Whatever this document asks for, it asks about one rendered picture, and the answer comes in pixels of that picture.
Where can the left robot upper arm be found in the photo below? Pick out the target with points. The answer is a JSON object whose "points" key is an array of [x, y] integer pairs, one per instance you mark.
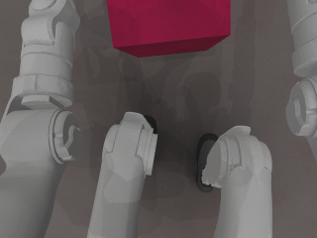
{"points": [[36, 146]]}

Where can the robot right shin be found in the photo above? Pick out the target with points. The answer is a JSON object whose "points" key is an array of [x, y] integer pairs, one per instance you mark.
{"points": [[207, 176]]}

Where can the right robot forearm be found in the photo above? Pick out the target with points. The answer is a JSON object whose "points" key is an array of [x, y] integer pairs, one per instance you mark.
{"points": [[303, 26]]}

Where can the right robot foot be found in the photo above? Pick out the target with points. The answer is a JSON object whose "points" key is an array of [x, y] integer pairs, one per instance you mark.
{"points": [[204, 146]]}

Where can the right robot upper arm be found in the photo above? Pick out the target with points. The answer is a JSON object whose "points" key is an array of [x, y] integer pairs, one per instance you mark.
{"points": [[301, 111]]}

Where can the carton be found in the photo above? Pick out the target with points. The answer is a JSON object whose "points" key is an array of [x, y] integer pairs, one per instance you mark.
{"points": [[147, 28]]}

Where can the left robot forearm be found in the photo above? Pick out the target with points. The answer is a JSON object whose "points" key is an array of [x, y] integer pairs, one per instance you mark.
{"points": [[48, 45]]}

